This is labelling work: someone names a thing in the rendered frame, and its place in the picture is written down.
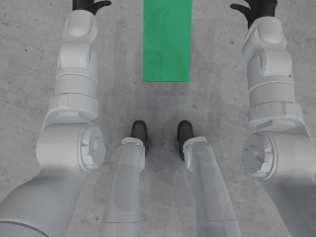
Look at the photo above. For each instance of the robot right foot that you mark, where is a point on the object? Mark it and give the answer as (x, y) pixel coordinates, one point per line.
(185, 132)

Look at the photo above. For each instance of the robot right hand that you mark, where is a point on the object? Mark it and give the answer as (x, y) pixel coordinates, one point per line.
(258, 9)

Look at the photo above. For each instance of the right robot forearm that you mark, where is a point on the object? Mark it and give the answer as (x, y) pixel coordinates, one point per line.
(270, 79)

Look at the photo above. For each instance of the right robot thigh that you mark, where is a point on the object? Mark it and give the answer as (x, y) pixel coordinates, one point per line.
(214, 210)

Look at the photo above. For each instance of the left robot upper arm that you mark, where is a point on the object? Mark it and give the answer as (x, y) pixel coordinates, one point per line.
(44, 206)

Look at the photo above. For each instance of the right robot upper arm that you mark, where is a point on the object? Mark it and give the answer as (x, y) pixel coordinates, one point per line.
(284, 163)

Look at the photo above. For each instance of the carton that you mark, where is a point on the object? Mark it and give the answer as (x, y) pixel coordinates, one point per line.
(167, 26)

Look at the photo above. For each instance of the robot left hand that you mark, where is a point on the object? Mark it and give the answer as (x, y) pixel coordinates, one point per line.
(89, 5)

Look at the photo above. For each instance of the left robot forearm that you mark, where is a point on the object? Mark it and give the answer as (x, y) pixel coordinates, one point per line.
(77, 72)

